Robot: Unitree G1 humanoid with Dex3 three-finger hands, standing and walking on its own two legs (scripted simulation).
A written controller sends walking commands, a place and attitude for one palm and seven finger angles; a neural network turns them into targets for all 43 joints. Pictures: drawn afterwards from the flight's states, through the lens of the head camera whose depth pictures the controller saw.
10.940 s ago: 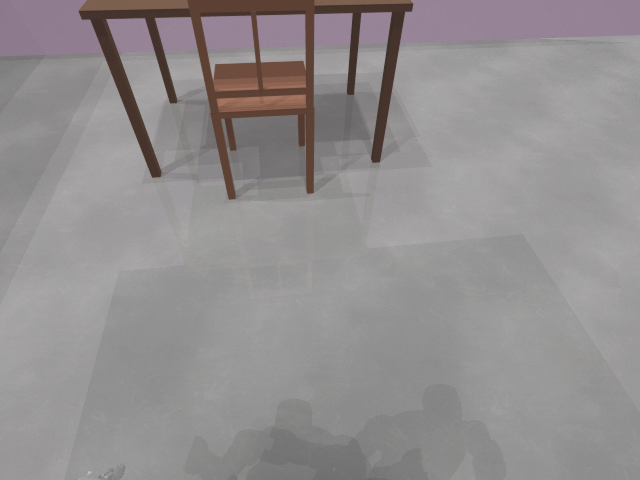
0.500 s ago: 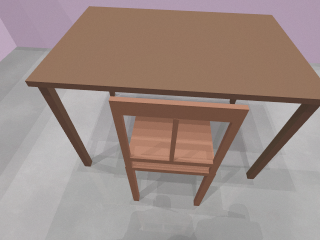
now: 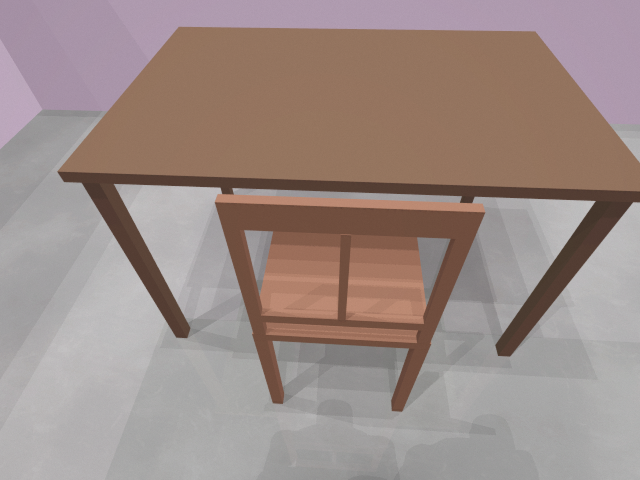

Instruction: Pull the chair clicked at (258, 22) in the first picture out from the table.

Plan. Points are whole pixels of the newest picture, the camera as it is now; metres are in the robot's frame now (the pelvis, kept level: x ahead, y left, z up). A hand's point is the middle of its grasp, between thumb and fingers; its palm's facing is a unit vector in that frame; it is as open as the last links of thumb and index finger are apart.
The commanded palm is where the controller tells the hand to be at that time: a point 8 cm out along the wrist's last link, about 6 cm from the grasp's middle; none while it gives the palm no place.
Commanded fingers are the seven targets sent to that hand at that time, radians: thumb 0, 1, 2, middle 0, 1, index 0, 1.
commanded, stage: look again from close up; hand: left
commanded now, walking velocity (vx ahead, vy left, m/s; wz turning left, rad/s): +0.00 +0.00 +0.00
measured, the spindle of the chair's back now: (343, 278) +0.48 -0.01 -0.11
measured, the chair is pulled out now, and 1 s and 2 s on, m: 0.00 0.00 0.00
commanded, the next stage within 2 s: raise the hand toward the chair's back in 0.72 s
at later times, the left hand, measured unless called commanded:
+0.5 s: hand out of the picture +0.00 +0.15 -0.17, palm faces +0.05 -0.98 -0.19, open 7.3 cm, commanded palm none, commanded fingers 0.00 0.90 0.90 -0.20 -0.30 -0.20 -0.30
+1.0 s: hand (184, 467) +0.15 +0.18 -0.05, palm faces +0.25 -0.96 -0.16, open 7.5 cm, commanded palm +0.10 +0.21 -0.07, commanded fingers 0.00 0.67 0.80 -0.18 -0.26 -0.18 -0.26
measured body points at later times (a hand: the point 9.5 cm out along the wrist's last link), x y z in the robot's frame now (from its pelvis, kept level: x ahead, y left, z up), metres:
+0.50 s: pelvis +0.00 -0.01 +0.00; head +0.01 -0.02 +0.45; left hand +0.00 +0.21 -0.16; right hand -0.01 -0.22 -0.16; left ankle -0.05 +0.11 -0.74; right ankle +0.04 -0.12 -0.74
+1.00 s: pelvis -0.02 -0.01 -0.01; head -0.01 -0.03 +0.44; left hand +0.13 +0.23 -0.04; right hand +0.07 -0.26 -0.13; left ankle -0.05 +0.11 -0.74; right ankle +0.04 -0.12 -0.74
